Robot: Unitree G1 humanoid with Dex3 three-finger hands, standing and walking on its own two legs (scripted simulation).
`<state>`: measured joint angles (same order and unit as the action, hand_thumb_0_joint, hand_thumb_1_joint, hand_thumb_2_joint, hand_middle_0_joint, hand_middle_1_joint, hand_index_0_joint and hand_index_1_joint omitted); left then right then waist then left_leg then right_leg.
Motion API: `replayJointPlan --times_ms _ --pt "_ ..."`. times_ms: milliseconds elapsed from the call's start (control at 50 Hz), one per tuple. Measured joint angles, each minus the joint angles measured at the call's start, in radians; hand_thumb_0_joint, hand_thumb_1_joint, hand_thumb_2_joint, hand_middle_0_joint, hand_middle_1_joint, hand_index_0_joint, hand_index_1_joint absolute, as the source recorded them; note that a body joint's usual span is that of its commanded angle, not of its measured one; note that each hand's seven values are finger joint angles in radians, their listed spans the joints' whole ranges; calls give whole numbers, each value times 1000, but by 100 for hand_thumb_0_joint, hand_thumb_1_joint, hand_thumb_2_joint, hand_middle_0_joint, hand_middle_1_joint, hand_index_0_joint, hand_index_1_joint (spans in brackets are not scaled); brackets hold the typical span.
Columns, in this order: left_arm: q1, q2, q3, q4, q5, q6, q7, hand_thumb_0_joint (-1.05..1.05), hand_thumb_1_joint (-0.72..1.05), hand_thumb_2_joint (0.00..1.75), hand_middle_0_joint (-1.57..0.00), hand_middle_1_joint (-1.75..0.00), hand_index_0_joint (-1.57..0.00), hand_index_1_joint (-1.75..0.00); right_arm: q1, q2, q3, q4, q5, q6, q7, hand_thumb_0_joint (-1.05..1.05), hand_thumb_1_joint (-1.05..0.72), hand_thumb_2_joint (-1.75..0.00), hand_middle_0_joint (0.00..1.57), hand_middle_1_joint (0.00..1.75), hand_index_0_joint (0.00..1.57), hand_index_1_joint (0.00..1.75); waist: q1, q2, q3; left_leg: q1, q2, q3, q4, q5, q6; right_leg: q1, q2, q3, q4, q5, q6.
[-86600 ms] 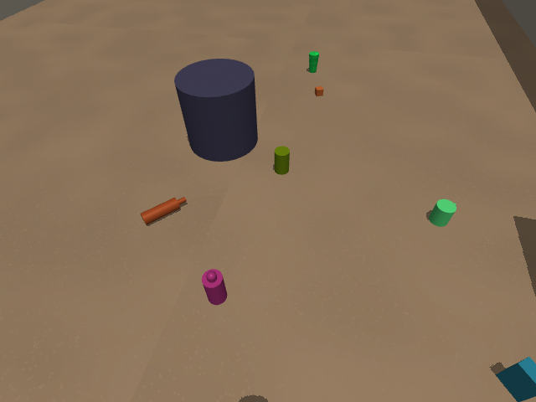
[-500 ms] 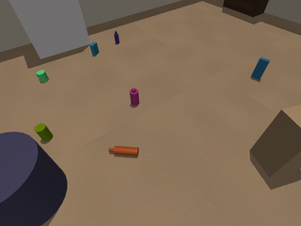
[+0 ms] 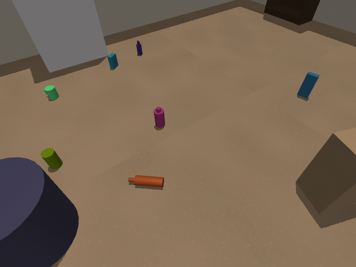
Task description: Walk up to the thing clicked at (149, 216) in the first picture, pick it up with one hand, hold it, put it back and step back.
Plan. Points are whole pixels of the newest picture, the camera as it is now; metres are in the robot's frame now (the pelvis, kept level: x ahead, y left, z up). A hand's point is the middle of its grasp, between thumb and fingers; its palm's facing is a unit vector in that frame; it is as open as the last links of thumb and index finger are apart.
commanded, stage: walk up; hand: left
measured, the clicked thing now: (145, 180) +0.75 +0.25 -0.75
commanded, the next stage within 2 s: none
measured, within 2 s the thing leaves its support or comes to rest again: neither
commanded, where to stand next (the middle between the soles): +0.37 +0.00 m, yaw +0 degrees
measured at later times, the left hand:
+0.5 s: hand (86, 244) +0.22 +0.28 -0.16, palm faces -0.08 -0.94 -0.34, open 7.4 cm
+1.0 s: hand (90, 220) +0.29 +0.30 -0.18, palm faces -0.01 -0.95 -0.32, open 7.4 cm
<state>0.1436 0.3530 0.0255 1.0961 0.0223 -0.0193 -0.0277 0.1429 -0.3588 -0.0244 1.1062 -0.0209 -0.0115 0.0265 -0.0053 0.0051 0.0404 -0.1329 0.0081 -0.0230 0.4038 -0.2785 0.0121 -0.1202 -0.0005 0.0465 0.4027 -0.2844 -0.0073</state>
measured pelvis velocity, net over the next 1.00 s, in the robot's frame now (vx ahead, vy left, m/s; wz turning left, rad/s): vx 0.24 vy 0.03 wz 0.00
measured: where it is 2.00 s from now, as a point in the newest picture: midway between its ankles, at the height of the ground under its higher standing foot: (185, 266)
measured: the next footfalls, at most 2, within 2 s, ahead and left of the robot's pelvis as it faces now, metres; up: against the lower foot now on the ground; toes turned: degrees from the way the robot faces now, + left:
right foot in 0.54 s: +0.30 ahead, -0.10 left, +0.00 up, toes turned -2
left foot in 0.90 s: +0.33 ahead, +0.14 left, +0.00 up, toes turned +3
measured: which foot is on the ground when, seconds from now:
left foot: down 0.00-0.56, up 0.58-0.88, down 0.90-1.00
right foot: down 0.00-0.22, up 0.24-0.52, down 0.54-0.92, up 0.94-1.00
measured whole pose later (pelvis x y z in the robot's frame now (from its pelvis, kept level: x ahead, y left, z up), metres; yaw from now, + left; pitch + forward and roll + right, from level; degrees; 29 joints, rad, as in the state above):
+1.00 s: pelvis +0.24 +0.03 -0.02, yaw +0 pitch -3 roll +0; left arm 0.29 0.41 0.06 0.87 0.02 0.04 -0.04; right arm 0.35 -0.38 -0.04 0.88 -0.04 -0.07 0.00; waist 0.00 -0.06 0.06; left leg -0.33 0.02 0.07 0.66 -0.27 0.03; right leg -0.35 0.01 0.04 0.85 -0.46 -0.03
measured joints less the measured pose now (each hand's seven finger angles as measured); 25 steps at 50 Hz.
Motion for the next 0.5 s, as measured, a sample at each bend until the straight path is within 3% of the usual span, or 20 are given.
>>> replayJointPlan --times_ms 60,80,140,200,220,280,320,440,500 --pt "47 12 21 -35 8 -7 -14 0 91 90 -21 -30 -21 -30 46 -13 -18 -34 -11 -4 12 1 -90 -90 20 30 21 30 5 3 -27 -29 -4 -6 93 -100 23 -19 7 5 67 -61 -20" --pt "61 16 26 -48 9 -11 -16 0 91 90 -21 -30 -21 -30 56 -20 -22 -44 -13 -6 13 1 -90 -90 20 30 21 30 7 4 -27 -39 -5 -8 122 -106 29 -20 8 6 71 -23 -18" --pt "90 18 37 -74 14 -18 -20 0 91 90 -21 -30 -21 -30 79 -43 -36 -61 -16 -8 12 1 -90 -90 20 30 21 30 8 27 -13 -84 12 4 211 -155 31 1 13 -16 80 -46 5" --pt "133 42 42 -96 8 -6 -23 0 91 90 -21 -30 -21 -30 90 -37 -44 -81 -19 -30 14 1 -90 -90 20 30 21 30 25 -13 -1 -44 -9 46 149 -48 8 6 -19 9 124 -92 11" --pt "142 49 44 -95 3 5 -20 0 91 90 -21 -30 -21 -30 94 -30 -48 -96 -24 -43 14 1 -90 -90 20 30 21 30 25 -30 2 -27 -20 60 132 -50 7 -27 -24 26 207 -94 0" --pt "138 56 36 -93 -1 23 -5 1 91 90 -21 -30 -20 -30 127 -21 -53 -147 -11 -71 9 1 -90 -90 20 30 21 30 3 -24 23 20 -12 52 91 -64 17 -151 23 36 498 -175 -21" --pt "128 64 34 -116 -10 18 -6 1 91 90 -21 -30 -20 -30 154 -13 -47 -169 -5 -69 1 1 -90 -90 20 30 21 30 0 -29 41 63 -8 48 48 -56 18 -216 28 24 559 -157 -27" --pt "73 64 33 -199 -7 15 -34 1 91 90 -20 -30 -20 -30 202 -14 -35 -219 3 -48 -5 1 -90 -90 20 30 21 30 -16 -41 98 151 -18 52 -2 -79 13 -316 -31 -42 332 10 -22" --pt "49 49 36 -227 -2 9 -44 1 91 90 -20 -30 -20 -30 222 -26 -34 -243 6 -38 -4 1 -90 -90 20 30 21 30 -30 -31 109 172 -20 58 49 -140 3 -301 -32 -65 219 87 -35"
